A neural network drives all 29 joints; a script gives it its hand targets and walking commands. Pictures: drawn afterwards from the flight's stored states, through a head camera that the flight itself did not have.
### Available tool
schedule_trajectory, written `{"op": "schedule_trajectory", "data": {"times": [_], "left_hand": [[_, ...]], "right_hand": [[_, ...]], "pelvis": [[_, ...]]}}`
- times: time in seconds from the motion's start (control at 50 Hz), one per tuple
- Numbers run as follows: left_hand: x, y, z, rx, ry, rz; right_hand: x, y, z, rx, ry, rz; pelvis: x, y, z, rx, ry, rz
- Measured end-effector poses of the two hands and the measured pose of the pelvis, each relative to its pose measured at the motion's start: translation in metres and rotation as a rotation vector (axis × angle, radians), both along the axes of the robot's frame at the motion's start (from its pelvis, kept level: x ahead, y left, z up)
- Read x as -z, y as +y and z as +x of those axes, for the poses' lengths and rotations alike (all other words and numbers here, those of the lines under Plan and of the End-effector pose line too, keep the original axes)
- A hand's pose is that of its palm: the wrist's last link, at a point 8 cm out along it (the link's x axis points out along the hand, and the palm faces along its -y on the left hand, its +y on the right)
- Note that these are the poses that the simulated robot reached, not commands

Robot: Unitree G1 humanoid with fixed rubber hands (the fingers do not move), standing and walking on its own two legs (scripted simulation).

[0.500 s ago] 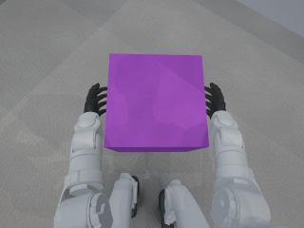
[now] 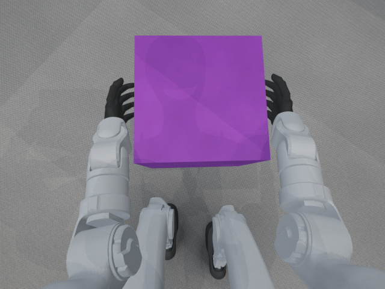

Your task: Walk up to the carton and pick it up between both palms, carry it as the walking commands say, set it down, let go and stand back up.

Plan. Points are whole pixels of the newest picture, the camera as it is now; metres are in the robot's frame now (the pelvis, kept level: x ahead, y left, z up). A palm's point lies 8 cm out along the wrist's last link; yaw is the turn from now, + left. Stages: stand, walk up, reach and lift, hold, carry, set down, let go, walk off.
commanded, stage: set down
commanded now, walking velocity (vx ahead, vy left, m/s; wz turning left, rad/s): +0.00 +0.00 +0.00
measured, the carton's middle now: (197, 114) +0.48 +0.01 -0.15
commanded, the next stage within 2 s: none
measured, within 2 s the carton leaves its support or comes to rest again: neither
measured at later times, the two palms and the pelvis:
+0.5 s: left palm (127, 120) +0.47 +0.18 -0.17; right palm (263, 114) +0.49 -0.15 -0.17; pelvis -0.02 -0.01 -0.08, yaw +0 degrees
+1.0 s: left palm (136, 120) +0.49 +0.18 -0.26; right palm (252, 114) +0.52 -0.15 -0.26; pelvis -0.03 -0.01 -0.14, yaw +0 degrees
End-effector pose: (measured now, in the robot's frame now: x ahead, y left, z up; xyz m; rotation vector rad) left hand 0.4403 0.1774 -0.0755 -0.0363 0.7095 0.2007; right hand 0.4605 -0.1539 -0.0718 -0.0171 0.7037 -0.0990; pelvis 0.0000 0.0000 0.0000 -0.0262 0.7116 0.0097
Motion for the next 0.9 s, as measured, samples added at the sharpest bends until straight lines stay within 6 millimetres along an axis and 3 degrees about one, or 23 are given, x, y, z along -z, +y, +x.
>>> {"op": "schedule_trajectory", "data": {"times": [0.46, 0.9], "left_hand": [[0.085, 0.003, 0.024, -0.007, 0.004, 0.015], [0.169, 0.001, 0.049, 0.007, 0.012, 0.02]], "right_hand": [[0.086, 0.003, 0.029, -0.025, 0.006, -0.006], [0.167, 0.001, 0.054, -0.043, 0.012, -0.03]], "pelvis": [[0.07, -0.01, -0.02, 0.009, 0.059, 0.009], [0.13, -0.008, -0.025, 0.017, 0.097, 0.011]]}}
